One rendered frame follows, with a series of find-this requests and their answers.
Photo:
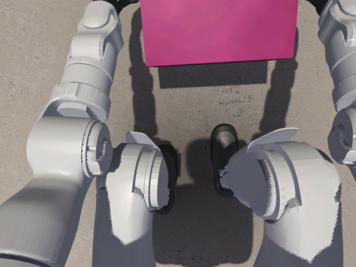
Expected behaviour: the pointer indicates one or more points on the robot right upper arm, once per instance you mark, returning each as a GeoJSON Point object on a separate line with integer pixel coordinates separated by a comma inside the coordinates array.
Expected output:
{"type": "Point", "coordinates": [342, 138]}

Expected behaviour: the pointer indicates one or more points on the right robot foot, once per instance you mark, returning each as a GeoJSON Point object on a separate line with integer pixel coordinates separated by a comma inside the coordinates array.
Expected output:
{"type": "Point", "coordinates": [223, 144]}

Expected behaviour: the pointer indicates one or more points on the robot left thigh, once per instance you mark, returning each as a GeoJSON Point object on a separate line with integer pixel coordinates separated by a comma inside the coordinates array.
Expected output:
{"type": "Point", "coordinates": [135, 184]}

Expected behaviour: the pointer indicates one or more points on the right robot forearm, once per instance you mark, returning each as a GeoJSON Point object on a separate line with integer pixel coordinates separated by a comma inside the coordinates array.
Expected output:
{"type": "Point", "coordinates": [337, 31]}

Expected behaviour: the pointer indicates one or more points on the robot right hand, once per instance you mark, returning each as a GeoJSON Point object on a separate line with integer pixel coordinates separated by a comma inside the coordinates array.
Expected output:
{"type": "Point", "coordinates": [319, 4]}

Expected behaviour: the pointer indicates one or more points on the robot left hand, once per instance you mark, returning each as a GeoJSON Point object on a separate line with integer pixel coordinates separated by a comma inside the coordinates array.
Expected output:
{"type": "Point", "coordinates": [119, 5]}

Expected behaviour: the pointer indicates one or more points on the left robot forearm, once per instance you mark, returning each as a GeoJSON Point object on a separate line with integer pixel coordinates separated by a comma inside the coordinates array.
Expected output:
{"type": "Point", "coordinates": [90, 67]}

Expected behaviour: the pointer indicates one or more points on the robot left upper arm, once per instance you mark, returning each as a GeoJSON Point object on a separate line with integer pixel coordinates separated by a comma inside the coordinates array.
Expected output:
{"type": "Point", "coordinates": [38, 224]}

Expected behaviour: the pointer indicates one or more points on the carton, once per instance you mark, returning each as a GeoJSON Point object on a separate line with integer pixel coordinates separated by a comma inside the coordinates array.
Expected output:
{"type": "Point", "coordinates": [205, 32]}

